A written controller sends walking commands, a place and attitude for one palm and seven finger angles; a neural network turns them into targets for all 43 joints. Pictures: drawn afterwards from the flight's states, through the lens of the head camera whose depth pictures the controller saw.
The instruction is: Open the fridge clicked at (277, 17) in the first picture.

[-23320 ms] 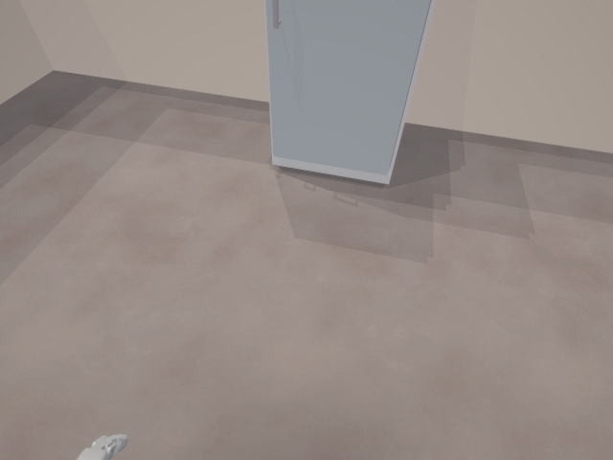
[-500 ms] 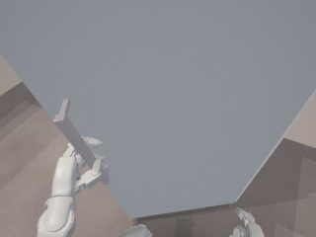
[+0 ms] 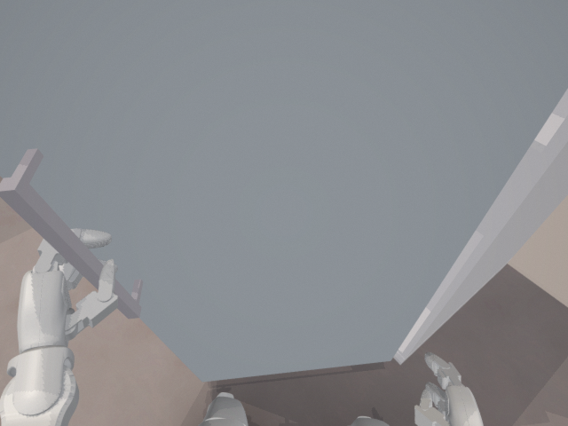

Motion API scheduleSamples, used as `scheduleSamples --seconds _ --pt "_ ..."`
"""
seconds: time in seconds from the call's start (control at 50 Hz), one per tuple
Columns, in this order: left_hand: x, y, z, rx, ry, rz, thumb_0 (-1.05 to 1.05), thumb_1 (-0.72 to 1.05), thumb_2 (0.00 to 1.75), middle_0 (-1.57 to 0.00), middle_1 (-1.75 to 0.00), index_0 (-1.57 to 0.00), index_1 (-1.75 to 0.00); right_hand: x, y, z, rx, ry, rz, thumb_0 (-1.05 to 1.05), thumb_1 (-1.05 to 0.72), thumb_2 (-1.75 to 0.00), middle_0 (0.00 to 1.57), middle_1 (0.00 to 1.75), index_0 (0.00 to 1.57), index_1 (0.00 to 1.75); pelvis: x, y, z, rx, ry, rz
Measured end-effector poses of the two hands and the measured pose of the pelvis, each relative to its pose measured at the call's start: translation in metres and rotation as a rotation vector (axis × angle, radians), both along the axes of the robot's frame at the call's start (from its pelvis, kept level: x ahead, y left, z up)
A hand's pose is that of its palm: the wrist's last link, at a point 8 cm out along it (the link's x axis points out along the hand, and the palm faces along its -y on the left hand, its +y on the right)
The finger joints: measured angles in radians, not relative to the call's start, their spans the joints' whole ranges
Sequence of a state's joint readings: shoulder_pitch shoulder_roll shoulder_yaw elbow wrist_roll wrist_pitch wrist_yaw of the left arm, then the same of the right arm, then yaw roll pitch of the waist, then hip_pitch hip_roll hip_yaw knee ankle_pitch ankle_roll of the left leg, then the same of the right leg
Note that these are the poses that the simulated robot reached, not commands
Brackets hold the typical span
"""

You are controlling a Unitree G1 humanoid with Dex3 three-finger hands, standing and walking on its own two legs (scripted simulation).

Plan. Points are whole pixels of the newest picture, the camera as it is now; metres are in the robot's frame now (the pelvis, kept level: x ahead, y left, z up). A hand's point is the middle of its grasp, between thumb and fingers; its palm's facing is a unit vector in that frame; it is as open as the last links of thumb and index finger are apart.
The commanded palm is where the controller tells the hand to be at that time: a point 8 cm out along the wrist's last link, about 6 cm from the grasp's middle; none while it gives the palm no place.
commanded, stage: walk backward, drawing the door open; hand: left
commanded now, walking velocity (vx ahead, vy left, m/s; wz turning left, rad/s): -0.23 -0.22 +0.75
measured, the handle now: (93, 251) +0.29 +0.26 +0.13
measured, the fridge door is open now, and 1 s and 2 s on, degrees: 58 92 82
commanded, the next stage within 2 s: stop walking and hold the door back in 0.46 s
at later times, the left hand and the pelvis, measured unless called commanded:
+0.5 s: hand out of the picture +0.05 +0.12 +0.12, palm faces +0.57 -0.76 -0.30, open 5.9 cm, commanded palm -0.01 +0.14 +0.11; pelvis -0.08 -0.17 +0.04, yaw +22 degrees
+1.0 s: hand out of the picture +0.01 +0.07 +0.11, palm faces +0.80 -0.49 -0.35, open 5.5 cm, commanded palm -0.03 +0.12 +0.11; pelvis -0.12 -0.33 +0.04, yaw +33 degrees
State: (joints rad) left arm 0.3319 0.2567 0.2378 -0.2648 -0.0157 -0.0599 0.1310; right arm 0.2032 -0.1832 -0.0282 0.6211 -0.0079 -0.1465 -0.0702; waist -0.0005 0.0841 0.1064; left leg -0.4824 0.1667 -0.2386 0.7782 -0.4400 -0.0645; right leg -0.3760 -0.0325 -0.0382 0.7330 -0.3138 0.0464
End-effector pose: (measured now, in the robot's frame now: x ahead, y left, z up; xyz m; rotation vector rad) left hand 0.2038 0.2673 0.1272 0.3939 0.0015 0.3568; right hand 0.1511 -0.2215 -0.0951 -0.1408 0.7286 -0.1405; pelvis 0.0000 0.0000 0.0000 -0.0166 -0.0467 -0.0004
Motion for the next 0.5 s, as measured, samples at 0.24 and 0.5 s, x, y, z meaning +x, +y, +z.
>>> scheduleSamples --seconds 0.24,0.5 --pt "-0.112 -0.05 0.004 -0.058 0.035 0.157 -0.03 0.67 0.78 -0.41 -1.33 -0.33 -1.4 -0.016 -0.075 0.035 -0.12 0.051 0.136 0.01 -0.9 -0.9 0.19 0.3 0.19 0.3 -0.044 -0.078 0.028 0.037 0.022 0.203" --pt "-0.207 -0.119 0.006 -0.105 0.027 0.296 -0.01 0.68 0.76 -0.39 -1.32 -0.35 -1.4 -0.015 -0.089 0.068 -0.074 -0.03 0.433 0.01 -0.9 -0.9 0.2 0.3 0.2 0.3 -0.081 -0.167 0.042 -0.038 -0.005 0.386"
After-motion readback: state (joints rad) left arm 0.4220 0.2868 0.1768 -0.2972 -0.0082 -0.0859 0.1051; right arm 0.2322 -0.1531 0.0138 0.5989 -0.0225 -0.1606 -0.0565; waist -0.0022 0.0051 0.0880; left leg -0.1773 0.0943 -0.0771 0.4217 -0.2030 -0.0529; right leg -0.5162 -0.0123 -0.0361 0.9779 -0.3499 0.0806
